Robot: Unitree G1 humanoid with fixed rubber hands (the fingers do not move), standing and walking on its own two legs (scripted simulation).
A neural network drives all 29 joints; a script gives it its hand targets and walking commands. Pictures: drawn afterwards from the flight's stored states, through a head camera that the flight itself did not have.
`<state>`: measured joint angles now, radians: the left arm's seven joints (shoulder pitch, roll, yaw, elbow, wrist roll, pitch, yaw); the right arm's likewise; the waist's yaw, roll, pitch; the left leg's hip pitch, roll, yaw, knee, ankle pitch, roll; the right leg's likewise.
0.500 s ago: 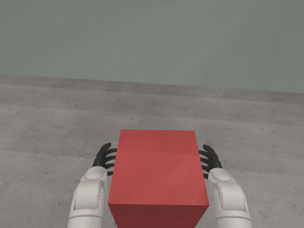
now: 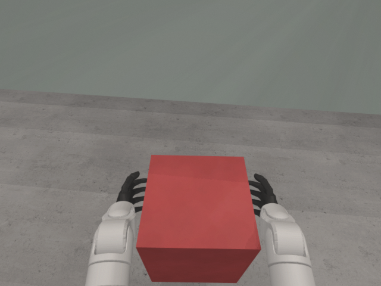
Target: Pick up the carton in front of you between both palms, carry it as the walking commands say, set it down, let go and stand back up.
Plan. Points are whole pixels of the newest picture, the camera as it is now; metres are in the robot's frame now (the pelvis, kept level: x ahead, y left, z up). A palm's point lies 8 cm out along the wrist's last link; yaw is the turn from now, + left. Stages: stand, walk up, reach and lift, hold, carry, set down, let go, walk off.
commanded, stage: carry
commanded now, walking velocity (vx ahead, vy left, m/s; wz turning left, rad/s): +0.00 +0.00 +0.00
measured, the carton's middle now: (195, 221) +0.29 +0.00 -0.04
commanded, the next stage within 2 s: hold in 0.38 s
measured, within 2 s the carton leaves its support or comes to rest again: neither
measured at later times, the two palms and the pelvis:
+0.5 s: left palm (123, 215) +0.26 +0.15 +0.04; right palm (269, 216) +0.27 -0.15 +0.04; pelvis -0.01 +0.00 +0.01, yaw +0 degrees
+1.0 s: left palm (121, 228) +0.23 +0.15 +0.05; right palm (278, 234) +0.22 -0.15 +0.05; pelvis -0.07 +0.00 +0.00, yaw -2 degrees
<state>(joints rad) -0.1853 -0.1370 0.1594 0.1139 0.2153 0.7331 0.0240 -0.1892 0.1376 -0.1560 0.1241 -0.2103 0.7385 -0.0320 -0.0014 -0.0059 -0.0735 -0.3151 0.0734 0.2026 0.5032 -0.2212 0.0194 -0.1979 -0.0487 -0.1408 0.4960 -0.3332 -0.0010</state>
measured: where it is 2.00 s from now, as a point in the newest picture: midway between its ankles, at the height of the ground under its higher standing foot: outside the picture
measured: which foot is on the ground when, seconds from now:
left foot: down 0.00-1.00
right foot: down 0.00-1.00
